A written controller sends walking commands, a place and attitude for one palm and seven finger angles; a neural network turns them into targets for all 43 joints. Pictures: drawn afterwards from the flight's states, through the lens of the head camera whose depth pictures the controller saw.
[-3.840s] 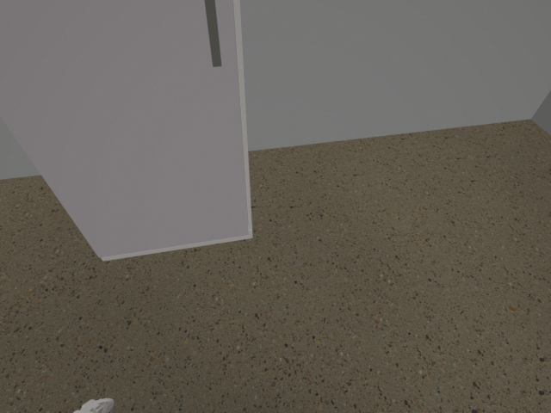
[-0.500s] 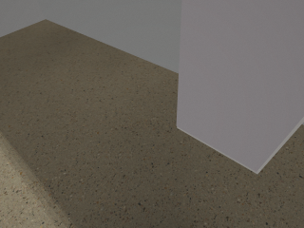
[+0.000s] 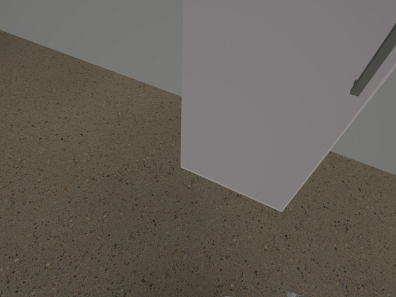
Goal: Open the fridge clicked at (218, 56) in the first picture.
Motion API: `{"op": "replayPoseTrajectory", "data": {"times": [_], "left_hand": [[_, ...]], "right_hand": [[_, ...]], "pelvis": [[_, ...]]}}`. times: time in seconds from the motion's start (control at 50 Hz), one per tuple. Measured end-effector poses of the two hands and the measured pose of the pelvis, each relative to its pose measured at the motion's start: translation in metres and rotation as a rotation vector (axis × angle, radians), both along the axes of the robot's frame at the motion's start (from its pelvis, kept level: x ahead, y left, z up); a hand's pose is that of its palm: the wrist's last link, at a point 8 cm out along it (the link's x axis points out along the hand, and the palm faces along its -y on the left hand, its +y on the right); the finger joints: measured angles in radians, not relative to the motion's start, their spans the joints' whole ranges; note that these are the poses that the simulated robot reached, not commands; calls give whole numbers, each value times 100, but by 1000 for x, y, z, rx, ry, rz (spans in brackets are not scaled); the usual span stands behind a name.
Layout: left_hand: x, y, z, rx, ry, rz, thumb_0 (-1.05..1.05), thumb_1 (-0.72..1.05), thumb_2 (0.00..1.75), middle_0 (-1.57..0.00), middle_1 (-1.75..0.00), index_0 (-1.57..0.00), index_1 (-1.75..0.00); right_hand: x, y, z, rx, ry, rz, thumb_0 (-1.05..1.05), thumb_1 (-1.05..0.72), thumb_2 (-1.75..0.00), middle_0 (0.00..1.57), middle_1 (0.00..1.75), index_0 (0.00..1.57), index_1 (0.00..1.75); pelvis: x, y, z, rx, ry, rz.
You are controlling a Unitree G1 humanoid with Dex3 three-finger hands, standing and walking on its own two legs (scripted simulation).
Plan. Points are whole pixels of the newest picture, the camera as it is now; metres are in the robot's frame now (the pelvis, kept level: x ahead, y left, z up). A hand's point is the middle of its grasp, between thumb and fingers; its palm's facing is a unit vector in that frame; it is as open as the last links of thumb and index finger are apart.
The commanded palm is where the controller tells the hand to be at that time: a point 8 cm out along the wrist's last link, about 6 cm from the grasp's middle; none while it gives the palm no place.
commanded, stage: turn to face it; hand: right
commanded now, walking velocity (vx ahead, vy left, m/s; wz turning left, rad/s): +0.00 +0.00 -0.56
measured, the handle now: out of the picture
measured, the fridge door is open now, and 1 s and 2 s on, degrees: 0 0 0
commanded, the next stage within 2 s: take the last steps up to it in 0.50 s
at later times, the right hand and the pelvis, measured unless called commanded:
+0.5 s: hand out of the picture -0.05 -0.28 -0.18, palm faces +0.29 +0.93 -0.24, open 7.4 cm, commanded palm none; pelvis -0.01 -0.06 +0.00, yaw -14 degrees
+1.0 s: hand out of the picture -0.05 -0.20 -0.16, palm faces +0.37 +0.91 -0.18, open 7.3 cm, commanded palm none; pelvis +0.03 -0.05 +0.01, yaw -19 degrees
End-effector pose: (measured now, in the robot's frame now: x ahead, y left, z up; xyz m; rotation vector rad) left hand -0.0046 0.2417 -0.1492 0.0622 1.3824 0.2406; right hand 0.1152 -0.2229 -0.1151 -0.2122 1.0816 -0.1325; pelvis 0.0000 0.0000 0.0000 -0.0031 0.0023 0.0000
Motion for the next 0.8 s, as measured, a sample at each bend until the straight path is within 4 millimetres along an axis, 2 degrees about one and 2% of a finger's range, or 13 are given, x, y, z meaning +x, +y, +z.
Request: {"op": "replayPoseTrajectory", "data": {"times": [0.1,0.18,0.24,0.3,0.36,0.44,0.58,0.66,0.8], "left_hand": [[52,20,12,50,-66,-115,0,91,90,-20,-30,-20,-30],[95,18,22,85,-115,-214,0,91,90,-20,-30,-20,-30],[128,2,29,105,-161,-290,0,91,90,-20,-30,-19,-30],[157,-22,33,126,-220,-368,0,91,90,-20,-30,-19,-30],[174,-49,38,131,-275,-425,0,91,90,-20,-30,-20,-30],[173,-76,47,118,-285,-455,0,91,90,-20,-30,-20,-30],[148,-101,42,55,-225,-456,0,91,90,-20,-30,-20,-30],[126,-99,31,27,-176,-431,0,91,90,-20,-30,-20,-30],[89,-70,4,-1,-79,-369,0,91,90,-20,-30,-20,-30]], "right_hand": [[-35,-14,0,-13,32,-88,0,-90,-90,20,30,20,30],[-73,-30,-7,-8,89,-158,0,-90,-90,20,30,20,30],[-106,-45,-17,2,148,-213,0,-90,-90,20,30,20,30],[-139,-65,-32,18,209,-272,0,-90,-90,20,30,20,30],[-167,-84,-43,25,273,-319,1,-90,-90,20,30,20,30],[-180,-97,-36,29,303,-353,1,-91,-90,20,30,20,29],[-171,-100,-21,38,239,-372,1,-91,-90,20,30,19,29],[-158,-92,-17,38,202,-366,1,-91,-90,20,30,19,29],[-137,-61,-17,40,139,-329,0,-91,-90,20,30,20,29]], "pelvis": [[-1,1,4,-7,-10,-74],[-2,-6,3,-12,-11,-124],[-4,-16,0,-8,-10,-155],[-5,-32,-8,8,-7,-189],[-9,-45,-12,8,-10,-199],[-11,-54,-2,30,-14,-222],[-13,-62,9,32,-17,-262],[-14,-60,8,22,-20,-277],[-2,-45,-1,-11,-18,-291]]}}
